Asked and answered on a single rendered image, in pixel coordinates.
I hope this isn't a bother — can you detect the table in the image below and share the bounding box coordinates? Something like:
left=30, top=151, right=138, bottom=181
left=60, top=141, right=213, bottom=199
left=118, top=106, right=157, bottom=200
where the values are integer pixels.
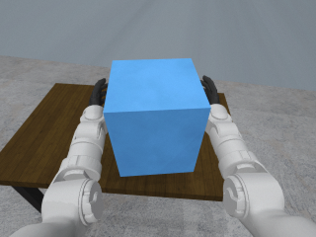
left=0, top=83, right=233, bottom=213

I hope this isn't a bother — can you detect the left robot hand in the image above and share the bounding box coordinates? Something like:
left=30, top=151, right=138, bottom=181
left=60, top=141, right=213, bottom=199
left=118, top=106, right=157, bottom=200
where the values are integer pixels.
left=88, top=78, right=109, bottom=107

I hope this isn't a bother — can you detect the right robot hand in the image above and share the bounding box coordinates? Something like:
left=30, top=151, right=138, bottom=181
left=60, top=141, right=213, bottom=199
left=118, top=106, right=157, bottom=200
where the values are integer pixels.
left=200, top=75, right=220, bottom=105

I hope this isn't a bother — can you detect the robot right upper arm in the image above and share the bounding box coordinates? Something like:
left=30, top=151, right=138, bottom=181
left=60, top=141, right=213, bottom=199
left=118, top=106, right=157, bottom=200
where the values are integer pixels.
left=222, top=172, right=316, bottom=237

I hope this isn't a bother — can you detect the robot left forearm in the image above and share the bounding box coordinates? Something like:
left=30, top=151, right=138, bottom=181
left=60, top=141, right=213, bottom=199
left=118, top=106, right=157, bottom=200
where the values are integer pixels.
left=41, top=105, right=108, bottom=218

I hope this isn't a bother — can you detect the carton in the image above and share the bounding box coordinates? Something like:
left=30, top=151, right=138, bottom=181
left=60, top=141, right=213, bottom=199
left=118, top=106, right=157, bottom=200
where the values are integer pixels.
left=103, top=58, right=211, bottom=177

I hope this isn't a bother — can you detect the robot right forearm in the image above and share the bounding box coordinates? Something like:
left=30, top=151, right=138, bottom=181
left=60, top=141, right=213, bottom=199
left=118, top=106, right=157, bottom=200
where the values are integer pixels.
left=205, top=104, right=284, bottom=207

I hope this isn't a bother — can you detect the robot left upper arm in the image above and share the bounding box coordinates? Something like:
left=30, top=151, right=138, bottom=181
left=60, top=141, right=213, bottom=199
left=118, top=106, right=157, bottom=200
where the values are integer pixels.
left=9, top=178, right=104, bottom=237

